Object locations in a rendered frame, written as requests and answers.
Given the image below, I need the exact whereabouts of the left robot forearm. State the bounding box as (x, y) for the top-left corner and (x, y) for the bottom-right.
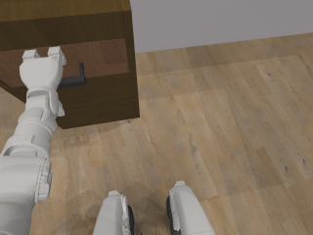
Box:
(0, 86), (59, 160)

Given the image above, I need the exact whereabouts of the robot left thigh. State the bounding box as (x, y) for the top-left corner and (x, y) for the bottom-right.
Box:
(92, 194), (129, 235)

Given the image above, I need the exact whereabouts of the left robot upper arm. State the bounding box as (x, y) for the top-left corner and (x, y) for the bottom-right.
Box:
(0, 156), (53, 235)

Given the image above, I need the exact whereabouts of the robot left shin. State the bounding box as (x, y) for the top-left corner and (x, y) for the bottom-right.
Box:
(109, 190), (131, 235)

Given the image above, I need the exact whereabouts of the cabinet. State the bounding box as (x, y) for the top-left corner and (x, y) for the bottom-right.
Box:
(0, 0), (140, 129)

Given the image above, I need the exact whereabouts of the left robot hand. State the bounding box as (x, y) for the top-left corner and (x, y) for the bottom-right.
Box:
(20, 46), (67, 117)

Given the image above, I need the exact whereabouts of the handle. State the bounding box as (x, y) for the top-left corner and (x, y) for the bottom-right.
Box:
(58, 63), (87, 89)

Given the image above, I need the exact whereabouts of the drawer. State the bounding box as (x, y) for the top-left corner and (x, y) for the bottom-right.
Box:
(0, 38), (129, 88)

